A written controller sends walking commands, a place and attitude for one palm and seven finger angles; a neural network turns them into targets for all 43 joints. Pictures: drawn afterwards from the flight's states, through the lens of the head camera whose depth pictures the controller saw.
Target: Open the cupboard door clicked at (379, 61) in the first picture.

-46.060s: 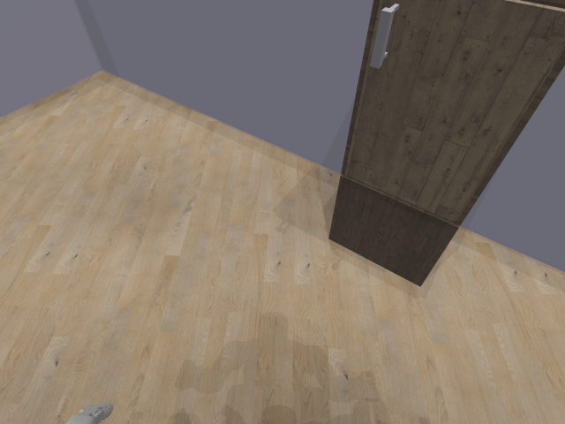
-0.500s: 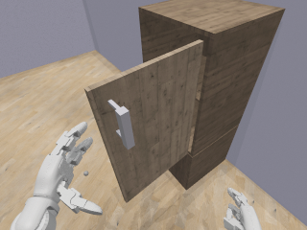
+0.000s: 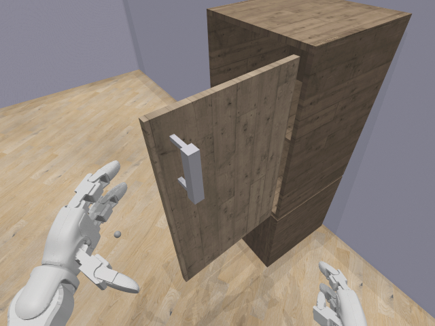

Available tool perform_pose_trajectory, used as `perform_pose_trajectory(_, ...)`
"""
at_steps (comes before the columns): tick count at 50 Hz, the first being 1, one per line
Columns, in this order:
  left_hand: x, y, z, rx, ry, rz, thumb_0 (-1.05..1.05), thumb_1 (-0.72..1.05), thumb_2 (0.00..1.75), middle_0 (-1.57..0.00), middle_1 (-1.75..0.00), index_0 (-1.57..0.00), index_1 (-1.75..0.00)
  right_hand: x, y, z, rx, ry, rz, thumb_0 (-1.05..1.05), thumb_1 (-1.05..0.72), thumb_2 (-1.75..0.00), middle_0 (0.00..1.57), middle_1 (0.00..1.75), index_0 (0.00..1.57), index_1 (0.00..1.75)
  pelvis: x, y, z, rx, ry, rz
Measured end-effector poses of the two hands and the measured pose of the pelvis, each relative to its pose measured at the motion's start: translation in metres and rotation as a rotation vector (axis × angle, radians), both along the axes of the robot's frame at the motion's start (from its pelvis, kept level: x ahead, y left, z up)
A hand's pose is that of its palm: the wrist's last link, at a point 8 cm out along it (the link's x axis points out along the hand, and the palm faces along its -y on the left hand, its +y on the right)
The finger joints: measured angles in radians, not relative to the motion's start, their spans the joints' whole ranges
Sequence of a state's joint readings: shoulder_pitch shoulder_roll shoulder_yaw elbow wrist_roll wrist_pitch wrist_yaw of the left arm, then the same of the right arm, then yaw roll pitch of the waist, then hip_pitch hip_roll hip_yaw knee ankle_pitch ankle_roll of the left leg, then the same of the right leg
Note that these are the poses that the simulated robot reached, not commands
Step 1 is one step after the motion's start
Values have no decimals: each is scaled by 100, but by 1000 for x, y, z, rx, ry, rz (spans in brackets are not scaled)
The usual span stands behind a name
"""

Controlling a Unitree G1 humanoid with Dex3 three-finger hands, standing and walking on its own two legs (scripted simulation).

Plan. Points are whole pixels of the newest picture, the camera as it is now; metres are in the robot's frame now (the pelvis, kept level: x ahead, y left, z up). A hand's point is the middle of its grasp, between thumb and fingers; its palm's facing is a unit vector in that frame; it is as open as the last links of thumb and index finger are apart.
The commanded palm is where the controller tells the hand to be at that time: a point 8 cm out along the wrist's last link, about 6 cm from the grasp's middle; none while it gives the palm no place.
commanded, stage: draw the hand back to the body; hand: left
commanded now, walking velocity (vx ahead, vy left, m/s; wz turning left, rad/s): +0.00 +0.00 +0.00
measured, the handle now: (186, 169) +0.35 +0.10 +0.14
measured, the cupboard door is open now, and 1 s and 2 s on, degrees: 94 94 94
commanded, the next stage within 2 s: step back with the hand held close in 1.16 s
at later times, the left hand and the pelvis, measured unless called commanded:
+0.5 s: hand (78, 221) +0.22 +0.24 +0.15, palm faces +0.34 -0.87 -0.35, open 12.5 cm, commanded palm +0.17 +0.29 +0.17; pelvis +0.01 +0.02 +0.01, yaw -2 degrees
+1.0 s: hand (60, 211) +0.23 +0.27 +0.15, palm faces +0.43 -0.82 -0.37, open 7.6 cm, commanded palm +0.18 +0.31 +0.17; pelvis +0.03 +0.02 +0.01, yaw -2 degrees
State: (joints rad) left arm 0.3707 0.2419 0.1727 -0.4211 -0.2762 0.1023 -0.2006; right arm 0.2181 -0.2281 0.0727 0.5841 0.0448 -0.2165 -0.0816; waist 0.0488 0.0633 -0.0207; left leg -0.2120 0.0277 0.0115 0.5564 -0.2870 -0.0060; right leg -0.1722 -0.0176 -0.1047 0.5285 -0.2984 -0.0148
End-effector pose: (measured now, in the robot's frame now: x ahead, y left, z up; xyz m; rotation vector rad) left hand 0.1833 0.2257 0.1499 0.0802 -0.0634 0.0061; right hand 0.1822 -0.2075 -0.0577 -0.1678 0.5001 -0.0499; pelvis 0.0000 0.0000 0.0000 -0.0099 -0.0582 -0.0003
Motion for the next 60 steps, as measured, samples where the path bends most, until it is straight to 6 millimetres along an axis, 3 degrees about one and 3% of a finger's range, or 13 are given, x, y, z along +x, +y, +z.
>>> perform_pose_trajectory(5, -4, 10, 1, 4, 6, 2, -1, -46, 32, -16, -30, -16, -30, 1, 3, 3, -7, -10, 2, 1, -90, -90, 20, 30, 20, 30, -1, 3, 1, -1, -2, 1)
perform_pose_trajectory(12, -12, 29, 9, 204, -50, 234, -1, -31, 38, -17, -30, -16, -30, -1, 6, 2, -40, 38, 4, 1, -90, -90, 20, 30, 20, 30, -1, 7, 5, -3, -11, -14)
perform_pose_trajectory(23, -3, 52, 12, 289, -64, 330, -1, 4, 53, -18, -30, -18, -30, -6, 9, -13, -50, 170, -18, 1, -90, -90, 20, 30, 20, 30, 11, 16, 10, 1, -16, -25)
perform_pose_trajectory(41, 6, 86, 24, 350, -72, 433, 1, 67, 80, -21, -30, -20, -30, 18, 4, -10, -52, 186, -41, 1, -90, -90, 20, 30, 20, 30, 27, 17, 11, 0, -7, -35)
perform_pose_trajectory(49, 7, 83, 21, 328, -60, 439, 1, 84, 88, -21, -30, -21, -30, 20, 2, -9, -58, 188, -36, 1, -90, -90, 20, 30, 20, 30, 28, 15, 11, 0, -6, -33)
perform_pose_trajectory(60, 2, 80, 25, 338, -74, 433, 1, 89, 90, -21, -30, -21, -30, 11, 0, -10, -46, 192, -41, 1, -90, -90, 20, 30, 20, 30, 23, 12, 12, -1, -15, -34)
